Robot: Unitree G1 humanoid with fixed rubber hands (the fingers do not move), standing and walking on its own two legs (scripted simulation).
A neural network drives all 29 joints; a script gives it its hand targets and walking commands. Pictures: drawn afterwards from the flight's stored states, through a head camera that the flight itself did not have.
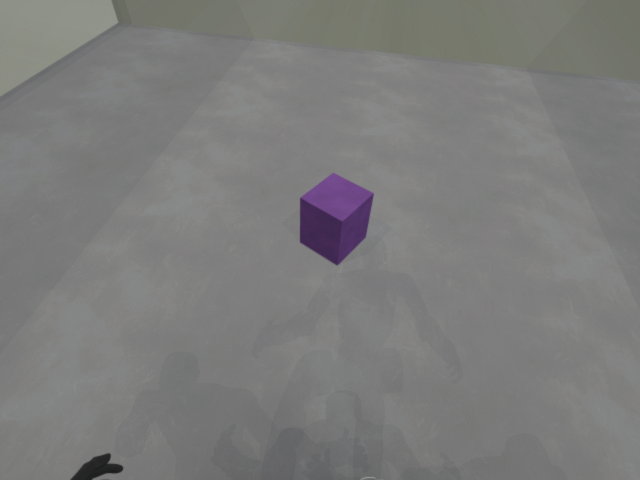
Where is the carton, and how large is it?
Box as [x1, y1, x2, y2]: [300, 173, 373, 264]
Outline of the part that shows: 332,173 300,198 300,242 337,264 365,237 373,193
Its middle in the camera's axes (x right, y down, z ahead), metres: +0.06 -0.10 +1.57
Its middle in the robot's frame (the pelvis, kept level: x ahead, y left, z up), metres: +1.19 -0.10 -0.61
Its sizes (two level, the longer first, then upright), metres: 0.210 0.200 0.250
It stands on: the floor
